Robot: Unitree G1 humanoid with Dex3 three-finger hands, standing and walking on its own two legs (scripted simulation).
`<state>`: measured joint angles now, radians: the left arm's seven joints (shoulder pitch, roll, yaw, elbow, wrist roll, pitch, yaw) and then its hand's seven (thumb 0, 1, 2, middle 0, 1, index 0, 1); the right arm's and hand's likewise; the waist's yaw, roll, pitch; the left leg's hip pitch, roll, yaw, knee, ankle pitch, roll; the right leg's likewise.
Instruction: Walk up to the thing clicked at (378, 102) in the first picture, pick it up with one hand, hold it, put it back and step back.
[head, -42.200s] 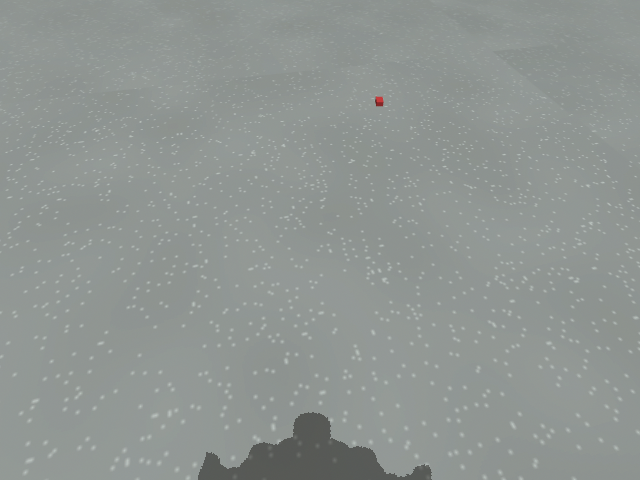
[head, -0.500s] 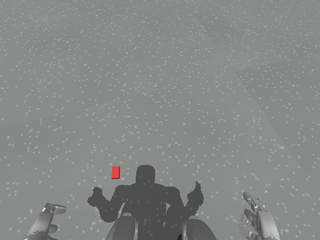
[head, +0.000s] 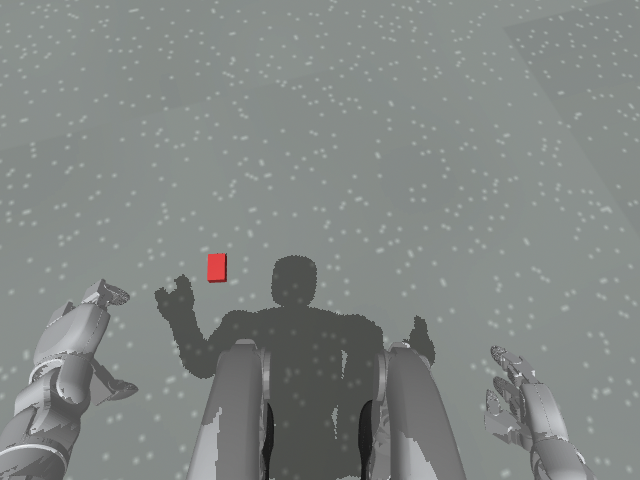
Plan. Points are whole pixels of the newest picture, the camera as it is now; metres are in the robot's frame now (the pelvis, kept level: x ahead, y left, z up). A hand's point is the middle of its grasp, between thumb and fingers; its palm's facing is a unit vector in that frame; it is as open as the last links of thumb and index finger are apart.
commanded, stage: rise first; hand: left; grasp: from above
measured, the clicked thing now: (217, 268) +0.49 +0.25 -0.52
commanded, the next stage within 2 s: approach in 1.56 s
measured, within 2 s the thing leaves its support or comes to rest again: neither
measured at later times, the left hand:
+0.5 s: hand (147, 295) +0.37 +0.31 -0.28, palm faces -0.49 -0.15 -0.86, open 13.8 cm
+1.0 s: hand (169, 275) +0.42 +0.30 -0.34, palm faces -0.45 -0.03 -0.89, open 14.0 cm
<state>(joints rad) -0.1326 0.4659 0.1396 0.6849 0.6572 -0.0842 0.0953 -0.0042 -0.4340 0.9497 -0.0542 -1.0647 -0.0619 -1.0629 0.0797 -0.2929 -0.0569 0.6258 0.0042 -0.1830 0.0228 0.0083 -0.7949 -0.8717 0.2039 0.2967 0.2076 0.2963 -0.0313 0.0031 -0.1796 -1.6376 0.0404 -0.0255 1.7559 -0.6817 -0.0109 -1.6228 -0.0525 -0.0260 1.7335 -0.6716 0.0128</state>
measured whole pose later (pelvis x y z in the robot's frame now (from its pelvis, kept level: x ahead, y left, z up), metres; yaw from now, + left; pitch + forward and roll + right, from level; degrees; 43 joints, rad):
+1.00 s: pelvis -0.04 +0.01 -0.18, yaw -5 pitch +34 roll -7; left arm -0.91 0.77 0.14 1.40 1.27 -0.26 0.37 0.00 -0.48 0.96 -0.07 -1.01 -0.10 -0.99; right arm 0.12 -0.26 0.02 0.76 -0.13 -0.05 0.12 0.00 -0.91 -0.90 0.20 0.30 0.21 0.30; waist -0.19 -0.01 -0.05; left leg -2.27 0.03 -0.11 2.34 -0.68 0.01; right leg -2.21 -0.04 -0.05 2.26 -0.65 0.03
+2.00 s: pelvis -0.04 +0.01 -0.22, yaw -8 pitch +33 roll -9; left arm -1.08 0.83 0.12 1.57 1.32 -0.22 0.49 0.00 -0.55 1.02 -0.08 -0.97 -0.08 -0.98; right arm 0.14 -0.28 0.11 0.75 -0.18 -0.09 0.15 0.00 -0.90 -0.89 0.20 0.30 0.21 0.30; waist -0.31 -0.06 0.02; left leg -2.36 0.03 -0.15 2.46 -0.69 0.01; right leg -2.28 -0.02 -0.08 2.35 -0.65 0.04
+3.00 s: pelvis -0.04 +0.01 -0.22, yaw -8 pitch +31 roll -10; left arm -1.03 0.89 0.12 1.58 1.30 -0.27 0.44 0.00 -0.53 1.01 -0.08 -0.96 -0.07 -0.97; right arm 0.15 -0.28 0.20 0.69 -0.18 -0.09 0.16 0.00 -0.90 -0.89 0.20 0.30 0.21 0.30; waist -0.34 -0.09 0.10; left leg -2.35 0.02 -0.18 2.48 -0.70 0.00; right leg -2.26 -0.02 -0.10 2.35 -0.64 0.04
